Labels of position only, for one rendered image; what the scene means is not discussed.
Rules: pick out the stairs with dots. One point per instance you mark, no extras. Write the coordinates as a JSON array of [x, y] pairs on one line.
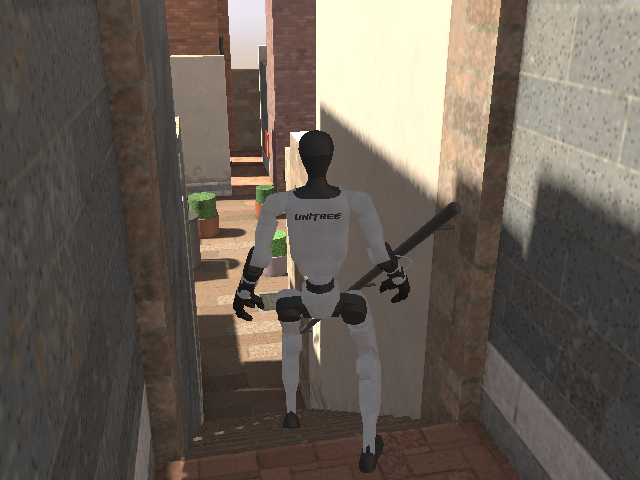
[[288, 435]]

